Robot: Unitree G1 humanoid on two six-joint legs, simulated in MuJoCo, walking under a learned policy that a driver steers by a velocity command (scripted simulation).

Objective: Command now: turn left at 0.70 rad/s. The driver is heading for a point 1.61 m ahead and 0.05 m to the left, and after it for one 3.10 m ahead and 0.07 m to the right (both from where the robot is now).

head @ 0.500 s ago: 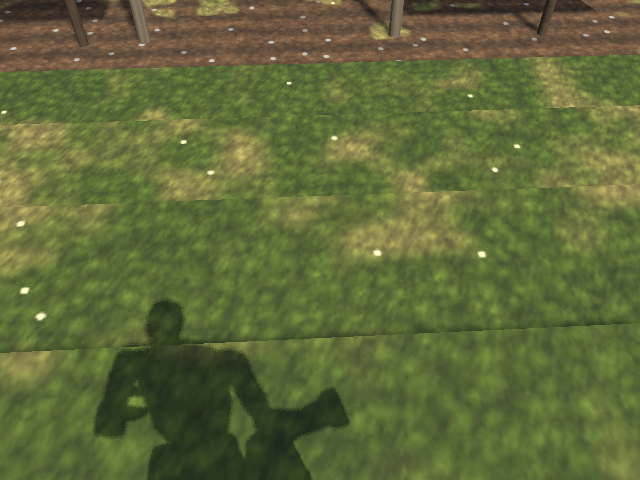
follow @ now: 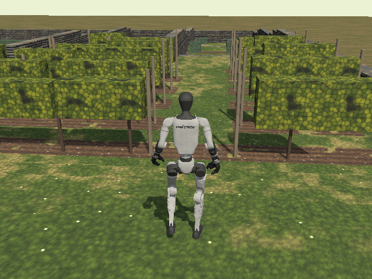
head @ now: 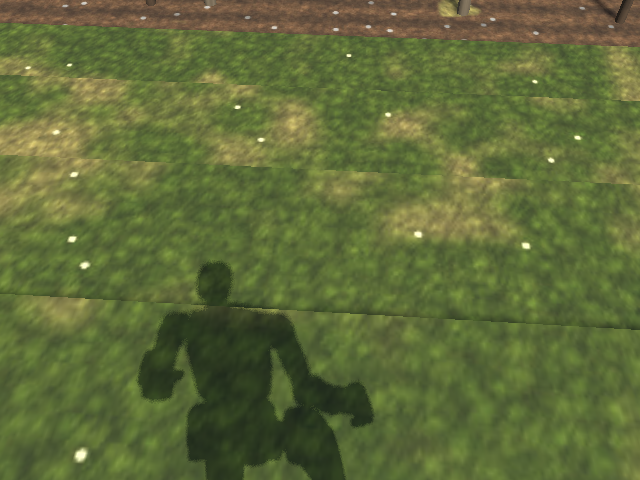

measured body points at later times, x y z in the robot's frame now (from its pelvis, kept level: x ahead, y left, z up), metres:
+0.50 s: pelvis -0.01 +0.08 +0.00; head +0.01 +0.10 +0.45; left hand +0.01 +0.35 -0.13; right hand +0.22 -0.13 -0.06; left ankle -0.02 +0.15 -0.74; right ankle +0.00 -0.07 -0.68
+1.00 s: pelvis +0.12 -0.03 -0.05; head +0.12 -0.05 +0.40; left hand +0.33 +0.21 -0.13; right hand +0.07 -0.30 -0.19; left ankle +0.03 +0.17 -0.66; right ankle +0.09 -0.12 -0.74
